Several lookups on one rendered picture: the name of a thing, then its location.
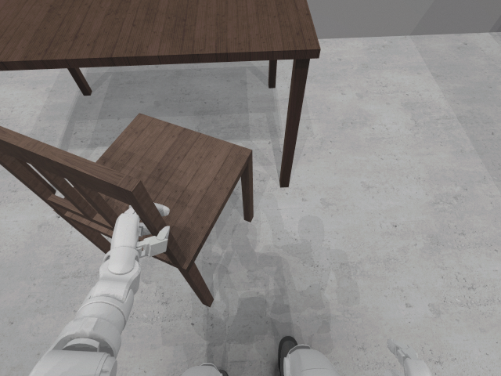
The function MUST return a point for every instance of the table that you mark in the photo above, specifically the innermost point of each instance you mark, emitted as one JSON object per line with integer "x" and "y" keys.
{"x": 55, "y": 34}

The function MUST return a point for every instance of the robot left upper arm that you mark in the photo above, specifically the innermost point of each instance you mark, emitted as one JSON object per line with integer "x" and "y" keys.
{"x": 77, "y": 363}

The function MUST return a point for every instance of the left robot shin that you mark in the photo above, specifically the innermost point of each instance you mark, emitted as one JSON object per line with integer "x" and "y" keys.
{"x": 209, "y": 364}

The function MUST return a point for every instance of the robot left forearm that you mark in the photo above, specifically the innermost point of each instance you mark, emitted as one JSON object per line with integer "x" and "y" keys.
{"x": 104, "y": 313}

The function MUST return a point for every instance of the left robot hand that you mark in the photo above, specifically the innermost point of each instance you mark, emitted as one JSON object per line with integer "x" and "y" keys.
{"x": 128, "y": 229}

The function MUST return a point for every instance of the right robot hand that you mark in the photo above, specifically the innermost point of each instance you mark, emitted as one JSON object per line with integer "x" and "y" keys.
{"x": 408, "y": 358}

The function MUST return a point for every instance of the robot right thigh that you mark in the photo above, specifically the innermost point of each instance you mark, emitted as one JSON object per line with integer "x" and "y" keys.
{"x": 308, "y": 362}

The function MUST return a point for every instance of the chair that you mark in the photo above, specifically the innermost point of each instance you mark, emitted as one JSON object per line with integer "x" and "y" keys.
{"x": 151, "y": 161}

